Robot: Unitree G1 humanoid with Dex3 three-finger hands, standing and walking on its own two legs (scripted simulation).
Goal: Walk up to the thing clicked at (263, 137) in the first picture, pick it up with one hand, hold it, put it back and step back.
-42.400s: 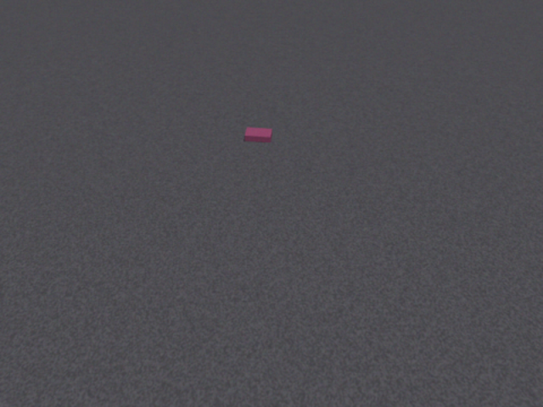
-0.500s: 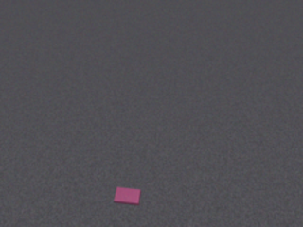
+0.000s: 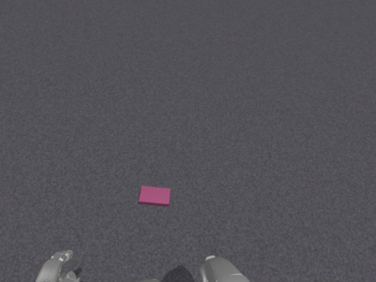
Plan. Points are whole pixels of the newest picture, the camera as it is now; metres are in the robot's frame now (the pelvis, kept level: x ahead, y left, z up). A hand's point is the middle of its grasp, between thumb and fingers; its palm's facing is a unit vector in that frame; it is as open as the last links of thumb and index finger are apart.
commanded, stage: step back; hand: left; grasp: from above
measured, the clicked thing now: (155, 196) +0.54 +0.13 -0.75
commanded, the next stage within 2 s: none
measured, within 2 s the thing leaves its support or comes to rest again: neither
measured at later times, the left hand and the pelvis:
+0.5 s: hand out of the picture +0.01 +0.24 -0.13, palm faces -0.06 -0.91 -0.41, open 7.4 cm; pelvis -0.11 -0.02 +0.00, yaw -4 degrees
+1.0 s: hand out of the picture -0.18 +0.27 -0.16, palm faces -0.06 -0.92 -0.39, open 7.4 cm; pelvis -0.27 -0.01 -0.01, yaw -5 degrees
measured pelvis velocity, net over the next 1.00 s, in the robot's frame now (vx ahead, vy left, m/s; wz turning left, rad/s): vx -0.27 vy -0.01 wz -0.08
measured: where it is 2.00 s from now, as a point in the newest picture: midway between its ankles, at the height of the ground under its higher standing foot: outside the picture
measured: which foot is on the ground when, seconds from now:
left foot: down 0.00-0.30, up 0.32-0.66, down 0.68-1.00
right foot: up 0.00-0.26, down 0.28-0.70, up 0.72-1.00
